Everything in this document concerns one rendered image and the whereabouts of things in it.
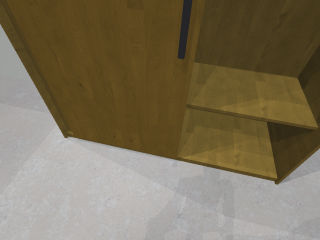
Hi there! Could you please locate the handle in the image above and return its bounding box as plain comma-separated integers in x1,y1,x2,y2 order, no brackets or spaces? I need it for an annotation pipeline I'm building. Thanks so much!
177,0,193,59

